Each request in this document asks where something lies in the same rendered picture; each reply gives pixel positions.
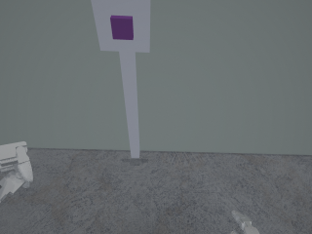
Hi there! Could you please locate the robot right hand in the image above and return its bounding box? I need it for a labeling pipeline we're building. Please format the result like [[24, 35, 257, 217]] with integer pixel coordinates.
[[230, 210, 259, 234]]

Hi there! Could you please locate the robot left hand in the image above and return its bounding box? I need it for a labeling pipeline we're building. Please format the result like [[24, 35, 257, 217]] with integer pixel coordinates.
[[0, 141, 33, 205]]

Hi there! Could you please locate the button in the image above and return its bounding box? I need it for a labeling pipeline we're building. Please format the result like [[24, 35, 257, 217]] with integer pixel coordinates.
[[110, 15, 134, 40]]

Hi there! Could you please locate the panel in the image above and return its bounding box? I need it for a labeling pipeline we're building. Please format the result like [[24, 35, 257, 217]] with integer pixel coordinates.
[[91, 0, 151, 159]]

